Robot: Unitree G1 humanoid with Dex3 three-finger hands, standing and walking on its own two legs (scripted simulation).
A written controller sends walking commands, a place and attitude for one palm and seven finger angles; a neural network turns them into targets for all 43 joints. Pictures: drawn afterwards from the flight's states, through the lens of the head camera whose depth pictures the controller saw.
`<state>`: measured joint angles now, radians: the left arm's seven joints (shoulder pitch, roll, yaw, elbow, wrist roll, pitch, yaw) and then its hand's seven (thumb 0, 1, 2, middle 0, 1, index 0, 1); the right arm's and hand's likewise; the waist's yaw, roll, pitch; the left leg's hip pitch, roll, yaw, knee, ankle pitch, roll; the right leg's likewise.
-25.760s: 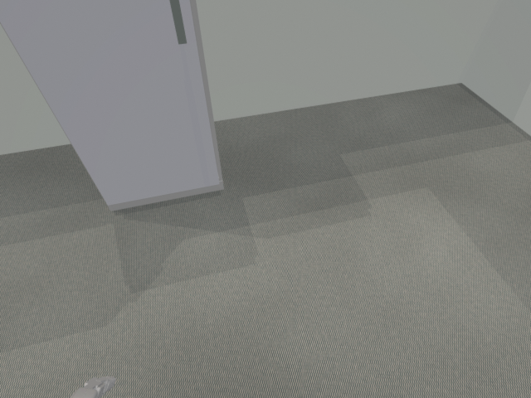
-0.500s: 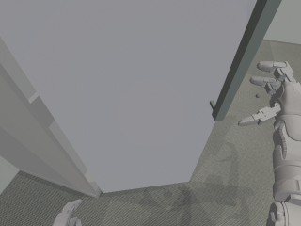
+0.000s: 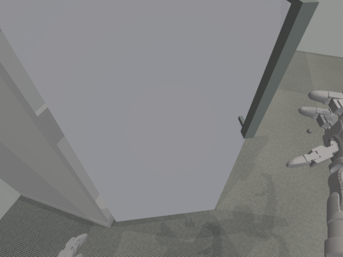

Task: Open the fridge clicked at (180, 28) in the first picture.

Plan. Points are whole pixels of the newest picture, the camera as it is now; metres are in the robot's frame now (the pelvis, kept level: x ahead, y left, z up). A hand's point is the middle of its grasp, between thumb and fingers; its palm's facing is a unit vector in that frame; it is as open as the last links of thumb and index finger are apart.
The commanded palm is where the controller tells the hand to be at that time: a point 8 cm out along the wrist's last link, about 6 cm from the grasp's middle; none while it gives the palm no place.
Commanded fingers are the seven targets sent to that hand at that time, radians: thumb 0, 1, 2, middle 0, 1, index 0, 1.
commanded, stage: slip the hand off the handle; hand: right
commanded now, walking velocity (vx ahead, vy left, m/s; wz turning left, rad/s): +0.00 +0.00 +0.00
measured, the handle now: (263, 79) +0.45 -0.16 +0.21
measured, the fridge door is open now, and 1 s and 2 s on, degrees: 65 65 65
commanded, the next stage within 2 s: draw the hand back to the body in 0.38 s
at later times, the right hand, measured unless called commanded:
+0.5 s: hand (328, 162) +0.28 -0.26 +0.16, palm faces +0.17 +0.98 -0.13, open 14.7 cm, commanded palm +0.26 -0.30 +0.16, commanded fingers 0.00 0.55 -0.20 0.25 1.15 0.25 1.15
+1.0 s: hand (342, 181) +0.24 -0.26 +0.16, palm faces +0.12 +0.99 -0.03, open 14.6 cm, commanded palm +0.20 -0.30 +0.18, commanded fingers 0.00 0.33 -0.31 0.24 1.02 0.24 1.02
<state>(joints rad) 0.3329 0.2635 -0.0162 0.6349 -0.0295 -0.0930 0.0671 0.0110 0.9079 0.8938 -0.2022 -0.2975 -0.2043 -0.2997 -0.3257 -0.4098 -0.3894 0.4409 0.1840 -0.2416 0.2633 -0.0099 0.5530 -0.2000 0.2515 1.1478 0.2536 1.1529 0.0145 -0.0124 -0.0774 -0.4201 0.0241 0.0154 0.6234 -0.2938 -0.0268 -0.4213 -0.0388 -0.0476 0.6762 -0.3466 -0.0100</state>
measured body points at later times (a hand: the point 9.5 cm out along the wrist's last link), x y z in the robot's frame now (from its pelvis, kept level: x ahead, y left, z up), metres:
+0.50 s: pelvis +0.00 +0.02 +0.00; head +0.00 +0.02 +0.45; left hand +0.18 +0.25 -0.08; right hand +0.26 -0.31 +0.16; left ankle +0.01 +0.14 -0.72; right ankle +0.00 -0.11 -0.72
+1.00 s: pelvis +0.00 +0.01 +0.01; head -0.03 +0.02 +0.46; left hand +0.20 +0.23 -0.05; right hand +0.23 -0.32 +0.16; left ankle +0.01 +0.14 -0.72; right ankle +0.00 -0.11 -0.72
